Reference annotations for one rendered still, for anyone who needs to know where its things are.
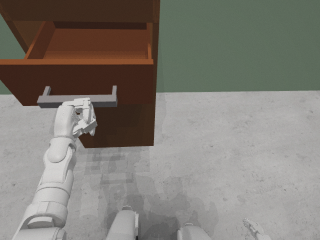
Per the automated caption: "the drawer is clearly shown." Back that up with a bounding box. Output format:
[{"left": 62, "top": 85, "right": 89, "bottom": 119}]
[{"left": 0, "top": 21, "right": 154, "bottom": 106}]

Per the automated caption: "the handle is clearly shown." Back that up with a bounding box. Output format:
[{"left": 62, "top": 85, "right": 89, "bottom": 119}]
[{"left": 37, "top": 85, "right": 118, "bottom": 109}]

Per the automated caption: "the robot right hand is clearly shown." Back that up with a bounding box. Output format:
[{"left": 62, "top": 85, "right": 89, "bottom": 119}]
[{"left": 243, "top": 218, "right": 271, "bottom": 240}]

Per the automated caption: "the cabinet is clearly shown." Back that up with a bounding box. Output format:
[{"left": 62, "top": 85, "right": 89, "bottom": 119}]
[{"left": 0, "top": 0, "right": 161, "bottom": 149}]

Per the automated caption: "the left robot upper arm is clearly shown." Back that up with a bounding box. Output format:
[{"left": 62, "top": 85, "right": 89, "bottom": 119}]
[{"left": 14, "top": 227, "right": 67, "bottom": 240}]

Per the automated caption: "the robot left hand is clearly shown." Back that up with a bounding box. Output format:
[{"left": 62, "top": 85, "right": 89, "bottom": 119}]
[{"left": 54, "top": 97, "right": 97, "bottom": 142}]

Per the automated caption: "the robot right thigh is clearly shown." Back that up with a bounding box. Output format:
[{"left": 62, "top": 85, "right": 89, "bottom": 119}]
[{"left": 177, "top": 226, "right": 211, "bottom": 240}]

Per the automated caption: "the robot thigh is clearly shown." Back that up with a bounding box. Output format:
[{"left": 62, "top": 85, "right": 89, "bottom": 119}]
[
  {"left": 105, "top": 210, "right": 139, "bottom": 240},
  {"left": 177, "top": 226, "right": 211, "bottom": 240}
]

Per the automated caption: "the robot left thigh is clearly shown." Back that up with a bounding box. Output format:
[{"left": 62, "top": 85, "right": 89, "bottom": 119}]
[{"left": 105, "top": 210, "right": 139, "bottom": 240}]

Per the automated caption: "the left robot forearm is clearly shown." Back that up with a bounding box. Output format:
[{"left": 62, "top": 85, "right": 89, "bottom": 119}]
[{"left": 11, "top": 137, "right": 77, "bottom": 240}]

